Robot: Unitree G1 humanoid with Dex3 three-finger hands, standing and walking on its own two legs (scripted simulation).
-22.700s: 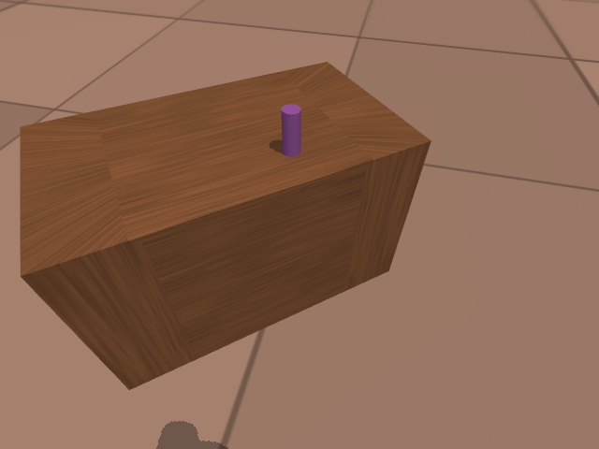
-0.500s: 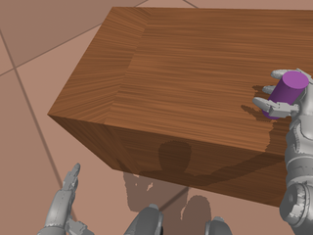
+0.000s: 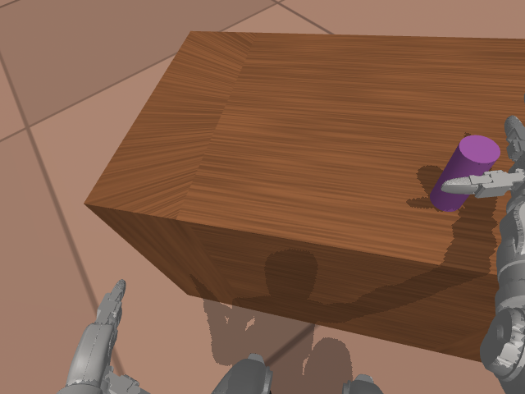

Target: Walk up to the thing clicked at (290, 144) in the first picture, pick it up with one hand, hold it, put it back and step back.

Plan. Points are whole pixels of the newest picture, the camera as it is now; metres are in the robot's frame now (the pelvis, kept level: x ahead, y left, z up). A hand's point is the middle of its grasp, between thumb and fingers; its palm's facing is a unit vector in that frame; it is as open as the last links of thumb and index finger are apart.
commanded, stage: withdraw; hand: right
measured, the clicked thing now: (460, 176) +0.49 -0.21 +0.02
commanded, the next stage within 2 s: rise in 0.08 s
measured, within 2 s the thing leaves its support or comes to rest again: neither
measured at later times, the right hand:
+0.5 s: hand out of the picture +0.46 -0.35 +0.14, palm faces +0.41 +0.87 -0.27, open 17.5 cm
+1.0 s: hand out of the picture +0.25 -0.28 +0.11, palm faces +0.34 +0.87 -0.36, open 17.4 cm
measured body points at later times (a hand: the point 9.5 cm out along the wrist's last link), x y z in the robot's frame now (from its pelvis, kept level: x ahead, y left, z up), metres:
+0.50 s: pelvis +0.01 +0.00 +0.04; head +0.09 -0.02 +0.49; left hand +0.15 +0.26 -0.01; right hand +0.43 -0.39 +0.15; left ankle +0.02 +0.14 -0.66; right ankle +0.02 -0.13 -0.66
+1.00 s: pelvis +0.03 -0.01 +0.06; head +0.04 +0.00 +0.51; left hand +0.19 +0.26 +0.00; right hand +0.23 -0.33 +0.13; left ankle +0.02 +0.14 -0.66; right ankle +0.02 -0.13 -0.66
